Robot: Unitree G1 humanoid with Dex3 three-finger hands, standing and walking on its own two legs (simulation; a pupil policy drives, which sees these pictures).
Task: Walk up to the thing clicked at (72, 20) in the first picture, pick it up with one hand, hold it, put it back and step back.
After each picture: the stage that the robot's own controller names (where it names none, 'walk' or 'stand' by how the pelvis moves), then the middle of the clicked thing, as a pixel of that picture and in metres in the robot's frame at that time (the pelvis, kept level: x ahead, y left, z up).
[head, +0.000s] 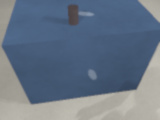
stand; (73, 15) +0.93 +0.05 -0.02
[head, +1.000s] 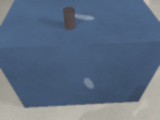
rise first; (69, 18) +0.83 +0.12 +0.00
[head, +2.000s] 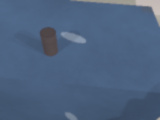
stand; (49, 42) +0.56 +0.19 +0.01
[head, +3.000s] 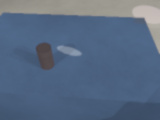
stand; (45, 56) +0.55 +0.18 -0.02
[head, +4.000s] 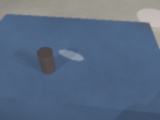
stand; (46, 61) +0.52 +0.18 -0.02
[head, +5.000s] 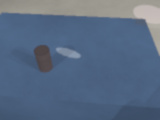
stand; (43, 59) +0.53 +0.19 -0.02
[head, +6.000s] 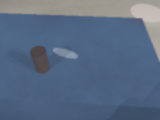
stand; (40, 60) +0.52 +0.20 -0.02
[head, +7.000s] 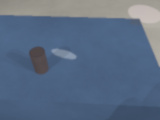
stand; (39, 60) +0.52 +0.21 -0.02
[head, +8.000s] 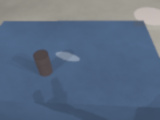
rise first; (43, 63) +0.52 +0.22 -0.02
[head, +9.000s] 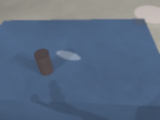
go down; (44, 62) +0.52 +0.21 -0.02
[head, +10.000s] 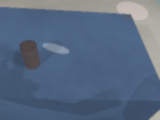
go down; (30, 55) +0.53 +0.20 +0.00
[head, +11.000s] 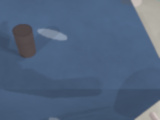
go down; (25, 41) +0.53 +0.20 +0.04
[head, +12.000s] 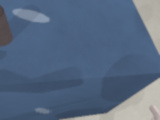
close in; out of the picture +0.52 +0.22 +0.07
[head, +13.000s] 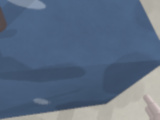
close; out of the picture +0.55 +0.21 +0.09
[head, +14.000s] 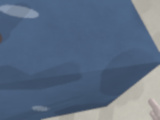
lift; out of the picture +0.52 +0.22 +0.08
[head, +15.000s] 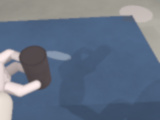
lift; (37, 69) +0.33 +0.13 +0.18
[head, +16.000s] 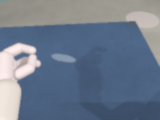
close; out of the picture +0.24 +0.15 -0.68
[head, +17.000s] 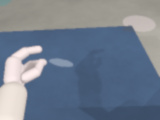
go down; out of the picture -0.03 +0.45 -0.73
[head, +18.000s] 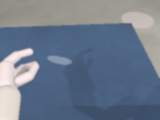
stand; out of the picture -0.22 +0.78 -0.73
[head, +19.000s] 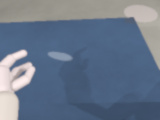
stand; out of the picture -0.39 +1.11 -0.73
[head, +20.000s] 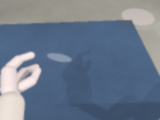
stand; out of the picture -0.57 +1.41 -0.73
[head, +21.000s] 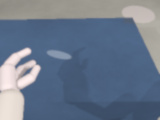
stand; out of the picture -0.73 +1.72 -0.73
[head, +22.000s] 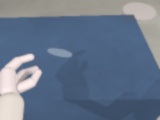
stand; out of the picture -0.91 +2.01 -0.73
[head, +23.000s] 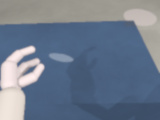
stand; out of the picture -1.07 +2.30 -0.73
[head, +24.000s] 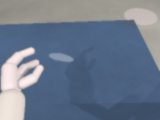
stand; out of the picture -1.24 +2.59 -0.74
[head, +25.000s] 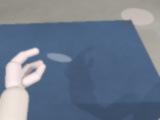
stand; out of the picture -1.42 +2.86 -0.74
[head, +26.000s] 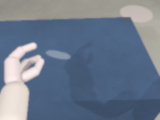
stand; out of the picture -1.60 +3.12 -0.74
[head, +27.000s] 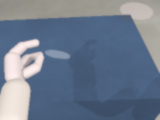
stand; out of the picture -1.77 +3.39 -0.73
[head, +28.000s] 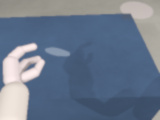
stand; out of the picture -1.91 +3.65 -0.73
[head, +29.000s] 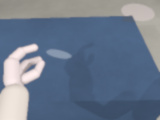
stand; out of the picture -2.06 +3.91 -0.73
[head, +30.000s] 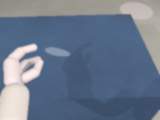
stand; out of the picture -2.21 +4.16 -0.73
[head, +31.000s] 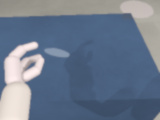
stand; out of the picture -2.39 +4.40 -0.73
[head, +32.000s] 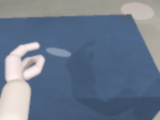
stand; out of the picture -2.53 +4.64 -0.73
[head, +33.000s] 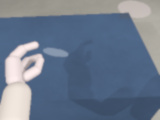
stand; out of the picture -2.72 +4.86 -0.73
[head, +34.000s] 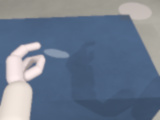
stand; out of the picture -2.86 +5.10 -0.73
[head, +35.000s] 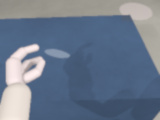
stand; out of the picture -3.01 +5.33 -0.73
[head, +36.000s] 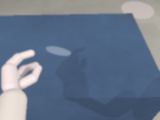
stand; out of the picture -3.12 +5.57 -0.73
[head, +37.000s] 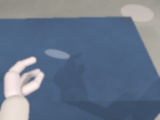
stand; out of the picture -3.27 +5.80 -0.73
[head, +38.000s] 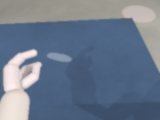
stand; out of the picture -3.46 +5.98 -0.74
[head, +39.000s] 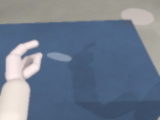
stand; out of the picture -3.54 +6.23 -0.74
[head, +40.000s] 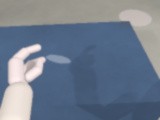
stand; out of the picture -3.78 +6.38 -0.74
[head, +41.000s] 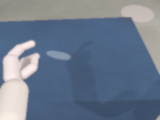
stand; out of the picture -3.82 +6.63 -0.74
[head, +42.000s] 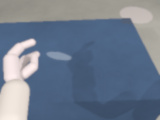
stand; out of the picture -4.01 +6.80 -0.73
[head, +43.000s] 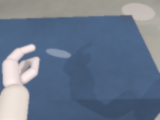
stand; out of the picture -4.08 +7.03 -0.73
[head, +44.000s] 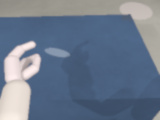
stand; out of the picture -4.26 +7.19 -0.73
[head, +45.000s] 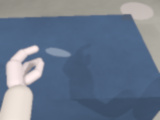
stand; out of the picture -4.38 +7.37 -0.73
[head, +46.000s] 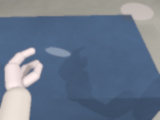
stand; out of the picture -4.50 +7.55 -0.73
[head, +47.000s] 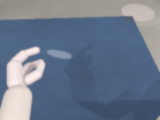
stand; out of the picture -4.67 +7.69 -0.74
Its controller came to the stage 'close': yes
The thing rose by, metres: 0.17
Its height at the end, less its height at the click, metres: -0.72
